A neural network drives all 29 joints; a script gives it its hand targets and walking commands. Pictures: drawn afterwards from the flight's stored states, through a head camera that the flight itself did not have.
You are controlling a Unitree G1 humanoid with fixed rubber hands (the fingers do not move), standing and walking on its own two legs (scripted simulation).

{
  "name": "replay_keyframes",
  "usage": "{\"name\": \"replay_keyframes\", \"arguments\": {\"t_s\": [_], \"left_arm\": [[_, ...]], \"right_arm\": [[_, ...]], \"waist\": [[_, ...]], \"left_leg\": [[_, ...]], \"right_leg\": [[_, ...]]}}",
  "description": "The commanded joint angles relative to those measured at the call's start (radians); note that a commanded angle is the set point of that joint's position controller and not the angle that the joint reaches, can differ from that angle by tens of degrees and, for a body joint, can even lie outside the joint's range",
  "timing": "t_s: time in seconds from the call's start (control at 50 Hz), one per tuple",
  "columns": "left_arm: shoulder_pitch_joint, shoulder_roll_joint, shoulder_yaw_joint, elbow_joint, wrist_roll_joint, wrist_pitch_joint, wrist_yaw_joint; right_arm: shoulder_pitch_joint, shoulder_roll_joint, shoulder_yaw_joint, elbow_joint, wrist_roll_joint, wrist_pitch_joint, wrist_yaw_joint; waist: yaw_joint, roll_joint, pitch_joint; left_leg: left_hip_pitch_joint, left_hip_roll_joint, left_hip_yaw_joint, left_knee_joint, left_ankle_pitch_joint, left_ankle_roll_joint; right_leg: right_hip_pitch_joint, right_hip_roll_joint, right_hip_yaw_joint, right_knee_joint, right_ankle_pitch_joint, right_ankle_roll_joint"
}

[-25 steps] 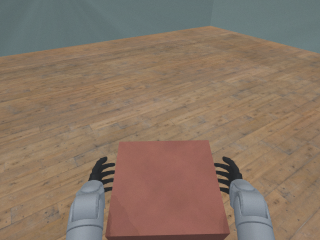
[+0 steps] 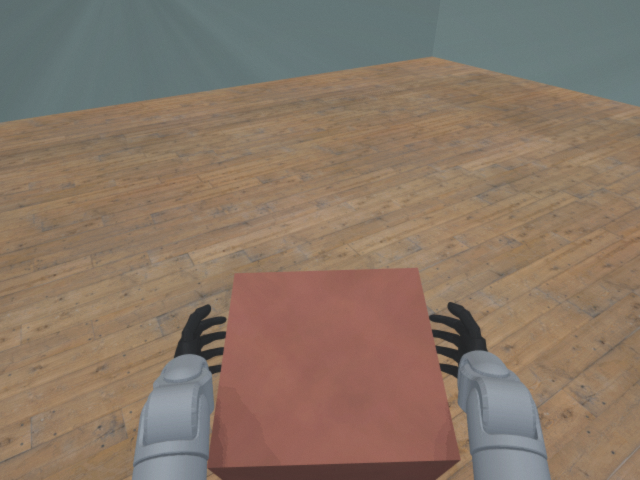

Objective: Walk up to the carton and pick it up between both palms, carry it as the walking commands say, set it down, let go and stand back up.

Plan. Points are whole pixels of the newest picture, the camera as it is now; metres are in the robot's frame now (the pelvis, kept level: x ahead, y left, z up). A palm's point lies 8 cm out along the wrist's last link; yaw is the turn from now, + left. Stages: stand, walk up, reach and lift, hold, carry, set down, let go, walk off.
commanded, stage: carry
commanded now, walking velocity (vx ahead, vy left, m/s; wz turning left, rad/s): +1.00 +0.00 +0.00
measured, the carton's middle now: (329, 376) +0.31 +0.01 +0.00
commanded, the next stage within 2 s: none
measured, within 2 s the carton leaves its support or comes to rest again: neither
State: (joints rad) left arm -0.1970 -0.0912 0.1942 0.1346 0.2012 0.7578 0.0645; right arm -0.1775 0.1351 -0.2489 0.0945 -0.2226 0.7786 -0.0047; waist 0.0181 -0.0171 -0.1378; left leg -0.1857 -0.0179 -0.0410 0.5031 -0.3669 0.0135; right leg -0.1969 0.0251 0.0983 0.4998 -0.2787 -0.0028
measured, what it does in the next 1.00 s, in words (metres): walks ahead: left foot, then right foot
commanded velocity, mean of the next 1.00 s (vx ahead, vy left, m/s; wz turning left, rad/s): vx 1.00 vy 0.00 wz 0.00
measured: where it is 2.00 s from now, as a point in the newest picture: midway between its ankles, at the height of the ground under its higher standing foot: (338, 275)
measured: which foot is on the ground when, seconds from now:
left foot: down 0.00-0.16, up 0.18-0.50, down 0.52-0.94, up 0.96-1.00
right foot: down 0.00-0.52, up 0.54-0.86, down 0.88-1.00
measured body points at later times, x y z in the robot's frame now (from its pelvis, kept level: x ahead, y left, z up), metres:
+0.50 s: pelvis +0.18 -0.01 +0.00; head +0.17 -0.01 +0.45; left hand +0.47 +0.16 +0.09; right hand +0.47 -0.19 +0.09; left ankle +0.24 +0.09 -0.73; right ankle +0.05 -0.12 -0.74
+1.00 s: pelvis +0.57 -0.05 -0.03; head +0.57 -0.04 +0.42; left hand +0.86 +0.11 +0.04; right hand +0.85 -0.24 +0.04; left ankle +0.35 +0.08 -0.62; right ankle +0.62 -0.15 -0.74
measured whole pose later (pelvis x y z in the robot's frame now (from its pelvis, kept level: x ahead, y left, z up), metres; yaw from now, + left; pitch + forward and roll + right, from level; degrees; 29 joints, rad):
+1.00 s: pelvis +0.57 -0.05 -0.03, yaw +1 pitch +3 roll -2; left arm -0.26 -0.14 0.13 -0.17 0.16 1.16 0.16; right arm -0.23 0.08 -0.27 -0.22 -0.05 1.19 -0.16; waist -0.01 0.02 -0.07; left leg -0.26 0.07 -0.01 1.26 -0.41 0.01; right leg -0.47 -0.08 -0.23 0.69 -0.27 -0.04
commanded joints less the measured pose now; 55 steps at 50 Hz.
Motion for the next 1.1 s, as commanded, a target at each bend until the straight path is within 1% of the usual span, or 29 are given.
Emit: {"name": "replay_keyframes", "arguments": {"t_s": [0.0, 0.04, 0.06, 0.12, 0.16, 0.18, 0.2, 0.24, 0.26, 0.28, 0.34, 0.4, 0.46, 0.48, 0.5, 0.52, 0.54, 0.58, 0.64, 0.68, 0.82, 0.84, 0.88, 0.9, 0.92, 0.96, 1.0, 1.02, 1.08], "left_arm": [[-0.713, -0.879, -0.718, -0.211, -0.378, 0.055, -0.339], [-0.661, -0.894, -0.710, -0.172, -0.394, 0.121, -0.341], [-0.683, -0.889, -0.725, -0.204, -0.437, 0.149, -0.347], [-0.688, -0.954, -0.716, -0.149, -0.486, 0.251, -0.336], [-0.574, -0.925, -0.668, -0.113, -0.469, 0.306, -0.328], [-0.571, -0.949, -0.663, -0.081, -0.462, 0.321, -0.324], [-0.593, -0.969, -0.650, -0.122, -0.454, 0.328, -0.304], [-0.645, -0.991, -0.626, -0.169, -0.452, 0.362, -0.265], [-0.627, -0.988, -0.648, -0.248, -0.467, 0.370, -0.262], [-0.715, -1.003, -0.664, -0.319, -0.504, 0.376, -0.259], [-0.772, -0.940, -0.680, -0.503, -0.514, 0.394, -0.248], [-0.630, -0.927, -0.675, -0.437, -0.497, 0.419, -0.263], [-0.587, -0.925, -0.696, -0.416, -0.504, 0.446, -0.276], [-0.628, -0.927, -0.733, -0.431, -0.525, 0.448, -0.287], [-0.598, -0.902, -0.744, -0.460, -0.522, 0.454, -0.296], [-0.644, -0.908, -0.782, -0.464, -0.544, 0.447, -0.308], [-0.595, -0.940, -0.773, -0.370, -0.548, 0.451, -0.319], [-0.600, -0.954, -0.772, -0.406, -0.549, 0.450, -0.314], [-0.690, -1.020, -0.771, -0.447, -0.597, 0.441, -0.312], [-0.640, -0.971, -0.708, -0.444, -0.552, 0.433, -0.298], [-0.531, -0.931, -0.722, -0.386, -0.471, 0.435, -0.274], [-0.596, -0.957, -0.730, -0.416, -0.474, 0.433, -0.267], [-0.526, -0.967, -0.738, -0.371, -0.472, 0.422, -0.262], [-0.519, -0.939, -0.713, -0.390, -0.449, 0.408, -0.255], [-0.538, -0.990, -0.731, -0.349, -0.468, 0.403, -0.257], [-0.590, -1.007, -0.766, -0.478, -0.483, 0.396, -0.238], [-0.575, -1.005, -0.757, -0.542, -0.497, 0.378, -0.248], [-0.569, -1.018, -0.755, -0.513, -0.510, 0.385, -0.247], [-0.561, -0.989, -0.779, -0.533, -0.540, 0.388, -0.275]], "right_arm": [[-0.586, 0.840, 0.753, -0.083, 0.362, 0.039, 0.280], [-0.620, 0.844, 0.786, -0.146, 0.408, 0.095, 0.250], [-0.640, 0.827, 0.811, -0.210, 0.431, 0.125, 0.242], [-0.645, 0.845, 0.773, -0.169, 0.449, 0.231, 0.235], [-0.644, 0.862, 0.802, -0.179, 0.489, 0.295, 0.237], [-0.754, 0.844, 0.809, -0.233, 0.516, 0.313, 0.243], [-0.876, 0.840, 0.845, -0.326, 0.569, 0.325, 0.253], [-0.969, 0.891, 0.823, -0.346, 0.627, 0.358, 0.264], [-0.899, 0.901, 0.821, -0.343, 0.639, 0.366, 0.270], [-0.888, 0.947, 0.798, -0.314, 0.653, 0.380, 0.269], [-0.749, 0.998, 0.773, -0.246, 0.646, 0.416, 0.257], [-0.710, 0.946, 0.790, -0.330, 0.614, 0.421, 0.234], [-0.619, 0.936, 0.763, -0.295, 0.569, 0.432, 0.220], [-0.552, 0.899, 0.755, -0.284, 0.534, 0.428, 0.213], [-0.508, 0.876, 0.774, -0.311, 0.527, 0.426, 0.203], [-0.495, 0.856, 0.758, -0.300, 0.496, 0.419, 0.201], [-0.606, 0.875, 0.790, -0.383, 0.525, 0.413, 0.189], [-0.600, 0.880, 0.835, -0.423, 0.522, 0.411, 0.186], [-0.745, 0.918, 0.822, -0.515, 0.558, 0.419, 0.205], [-0.673, 0.934, 0.829, -0.426, 0.574, 0.430, 0.221], [-0.524, 0.868, 0.809, -0.315, 0.563, 0.440, 0.263], [-0.582, 0.896, 0.822, -0.332, 0.589, 0.442, 0.268], [-0.679, 0.831, 0.843, -0.413, 0.603, 0.444, 0.268], [-0.731, 0.841, 0.866, -0.463, 0.618, 0.445, 0.282], [-0.776, 0.841, 0.874, -0.497, 0.640, 0.439, 0.281], [-0.683, 0.932, 0.837, -0.393, 0.656, 0.419, 0.285], [-0.650, 0.956, 0.827, -0.402, 0.641, 0.406, 0.276], [-0.661, 0.962, 0.828, -0.433, 0.624, 0.396, 0.261], [-0.572, 0.921, 0.826, -0.463, 0.558, 0.379, 0.230]], "waist": [[-0.060, 0.242, -0.140], [-0.036, 0.208, -0.095], [-0.036, 0.130, -0.105], [-0.015, 0.184, -0.041], [0.013, -0.268, -0.058], [0.000, -0.325, -0.019], [0.000, -0.197, -0.024], [-0.001, -0.088, -0.034], [0.006, -0.009, -0.140], [-0.001, -0.139, -0.157], [0.006, -0.183, -0.167], [0.005, -0.160, -0.215], [-0.024, -0.122, -0.340], [-0.059, -0.048, -0.379], [-0.082, 0.171, -0.478], [-0.054, 0.288, -0.345], [-0.046, 0.206, -0.323], [-0.053, 0.135, -0.273], [-0.039, 0.009, -0.144], [-0.029, -0.033, -0.092], [-0.025, 0.255, -0.040], [-0.013, 0.178, -0.118], [0.054, -0.018, -0.336], [0.057, -0.300, -0.400], [0.024, -0.285, -0.351], [0.024, -0.054, -0.355], [0.021, -0.016, -0.317], [0.016, -0.121, -0.307], [0.004, -0.100, -0.255]], "left_leg": [[0.269, 0.302, -0.405, -0.373, -0.448, 0.147], [0.133, 0.432, -0.486, -0.365, -0.418, 0.212], [0.067, 0.381, -0.413, -0.335, -0.352, 0.202], [-0.251, 0.227, -0.099, -0.256, -0.365, 0.094], [-0.526, 0.063, 0.120, 0.237, -0.158, -0.001], [-0.658, 0.060, 0.128, 0.389, -0.077, -0.030], [-0.635, 0.093, 0.050, 0.418, -0.031, -0.025], [-0.666, 0.133, 0.039, 0.441, 0.004, -0.021], [-0.548, 0.128, 0.077, 0.347, -0.021, -0.013], [-0.547, 0.125, 0.096, 0.300, -0.020, -0.019], [-0.416, 0.046, 0.199, 0.135, 0.062, -0.021], [-0.319, 0.042, 0.204, 0.075, 0.182, 0.009], [0.101, -0.053, 0.346, -0.105, 0.234, 0.027], [0.391, 0.038, 0.229, -0.076, 0.188, 0.064], [0.594, 0.298, -0.201, -0.168, -0.171, 0.174], [0.613, 0.460, -0.552, -0.303, -0.236, 0.218], [0.626, 0.473, -0.528, -0.272, -0.044, 0.241], [0.571, 0.463, -0.420, -0.274, -0.012, 0.226], [0.360, 0.393, -0.254, -0.348, 0.128, 0.146], [0.273, 0.387, -0.168, -0.399, 0.024, 0.162], [0.174, 0.256, 0.184, -0.243, 0.745, 0.100], [0.086, 0.231, 0.238, -0.089, 0.909, 0.081], [-0.259, 0.118, 0.267, 0.387, 0.855, 0.028], [-0.422, -0.017, 0.230, 0.784, 0.391, -0.013], [-0.590, -0.046, 0.084, 0.930, -0.027, -0.014], [-0.653, 0.037, 0.000, 0.963, -0.066, 0.012], [-0.636, 0.137, -0.028, 0.771, 0.002, 0.001], [-0.625, 0.155, -0.034, 0.660, 0.027, 0.001], [-0.385, 0.162, 0.052, 0.299, 0.006, -0.003]], "right_leg": [[-0.475, -0.005, -0.103, 0.158, -0.170, 0.043], [-0.424, -0.098, -0.106, 0.261, -0.071, 0.027], [-0.351, -0.086, -0.113, 0.159, -0.135, 0.010], [0.021, -0.011, -0.191, -0.042, -0.090, -0.020], [0.227, -0.270, 0.225, -0.253, -0.378, -0.100], [0.215, -0.457, 0.548, -0.423, -0.485, -0.172], [0.175, -0.459, 0.564, -0.445, -0.421, -0.214], [0.190, -0.456, 0.512, -0.418, -0.267, -0.224], [0.180, -0.436, 0.357, -0.386, -0.239, -0.223], [0.244, -0.365, 0.215, -0.361, -0.211, -0.189], [0.238, -0.296, 0.071, -0.357, -0.105, -0.159], [0.261, -0.336, 0.063, -0.328, 0.089, -0.164], [0.181, -0.226, -0.180, -0.072, 0.440, -0.098], [-0.029, -0.168, -0.242, 0.130, 0.417, -0.044], [-0.286, -0.104, -0.268, 0.436, 0.238, 0.007], [-0.561, -0.010, -0.179, 0.591, -0.151, 0.005], [-0.629, -0.054, -0.109, 0.679, -0.146, -0.006], [-0.707, -0.162, -0.049, 0.711, -0.103, -0.016], [-0.595, -0.176, -0.112, 0.604, 0.040, 0.004], [-0.562, -0.204, -0.103, 0.512, 0.056, 0.002], [-0.202, -0.048, -0.363, 0.092, 0.115, -0.034], [0.009, -0.005, -0.399, 0.092, 0.168, -0.055], [0.528, -0.094, -0.149, 0.034, -0.050, -0.147], [0.636, -0.360, 0.349, -0.153, -0.146, -0.268], [0.660, -0.461, 0.534, -0.193, 0.258, -0.343], [0.638, -0.435, 0.397, -0.150, 0.455, -0.305], [0.513, -0.396, 0.230, -0.152, 0.336, -0.198], [0.495, -0.393, 0.205, -0.175, 0.241, -0.173], [0.257, -0.388, 0.032, -0.264, 0.192, -0.147]]}}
